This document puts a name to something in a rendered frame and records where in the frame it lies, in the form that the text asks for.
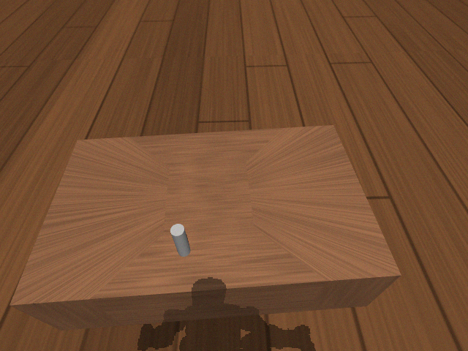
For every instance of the can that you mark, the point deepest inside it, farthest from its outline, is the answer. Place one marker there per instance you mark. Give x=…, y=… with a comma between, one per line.
x=180, y=239

